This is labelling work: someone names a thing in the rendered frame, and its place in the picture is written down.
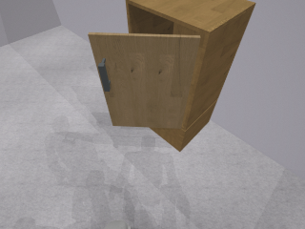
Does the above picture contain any cupboard door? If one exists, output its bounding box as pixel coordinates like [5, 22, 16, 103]
[88, 32, 201, 129]

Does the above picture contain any handle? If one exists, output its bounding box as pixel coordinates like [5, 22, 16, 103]
[97, 58, 111, 92]

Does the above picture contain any robot left thigh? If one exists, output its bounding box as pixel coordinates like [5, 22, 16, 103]
[104, 219, 132, 229]

